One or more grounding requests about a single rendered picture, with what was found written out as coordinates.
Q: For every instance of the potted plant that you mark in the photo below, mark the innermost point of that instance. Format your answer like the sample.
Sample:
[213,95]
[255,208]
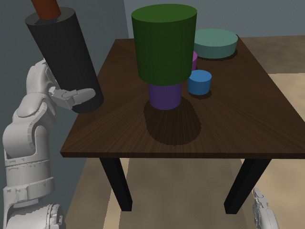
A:
[164,41]

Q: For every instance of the left robot hand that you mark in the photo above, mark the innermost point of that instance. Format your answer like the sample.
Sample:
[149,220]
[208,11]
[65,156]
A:
[41,80]

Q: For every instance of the table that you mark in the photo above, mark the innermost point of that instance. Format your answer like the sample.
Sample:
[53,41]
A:
[243,116]

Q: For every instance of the left robot arm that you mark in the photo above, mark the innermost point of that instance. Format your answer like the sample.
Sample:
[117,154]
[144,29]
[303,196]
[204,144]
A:
[28,170]

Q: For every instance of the right robot hand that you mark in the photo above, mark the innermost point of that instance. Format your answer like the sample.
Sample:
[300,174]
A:
[264,217]

